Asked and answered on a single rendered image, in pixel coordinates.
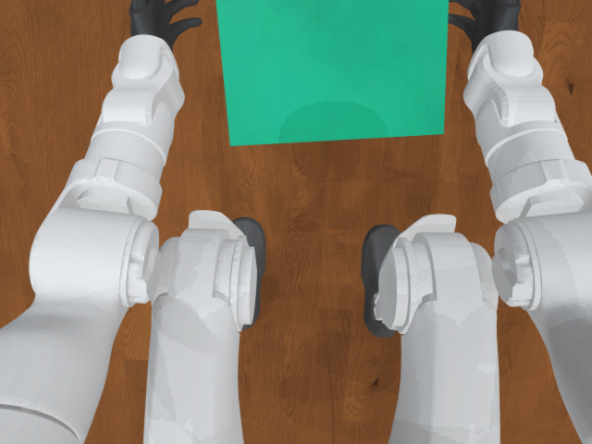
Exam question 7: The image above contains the robot right upper arm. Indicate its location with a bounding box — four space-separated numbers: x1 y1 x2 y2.
491 210 592 444

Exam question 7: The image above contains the robot right thigh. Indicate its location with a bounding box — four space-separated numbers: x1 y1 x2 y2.
383 232 500 444

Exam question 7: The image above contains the right robot foot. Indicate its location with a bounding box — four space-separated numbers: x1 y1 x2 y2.
361 224 401 338

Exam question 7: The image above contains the carton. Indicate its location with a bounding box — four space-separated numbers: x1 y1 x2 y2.
216 0 449 146

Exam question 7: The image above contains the robot right hand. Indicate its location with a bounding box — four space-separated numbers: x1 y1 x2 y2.
448 0 521 54

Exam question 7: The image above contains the robot left upper arm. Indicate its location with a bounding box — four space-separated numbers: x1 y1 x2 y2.
0 206 161 444

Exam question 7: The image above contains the right robot forearm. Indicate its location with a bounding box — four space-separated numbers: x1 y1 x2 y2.
463 31 592 224

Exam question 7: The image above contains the robot left hand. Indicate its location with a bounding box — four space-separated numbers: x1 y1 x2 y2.
129 0 203 53

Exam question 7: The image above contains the left robot forearm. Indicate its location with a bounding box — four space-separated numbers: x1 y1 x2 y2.
29 34 185 292

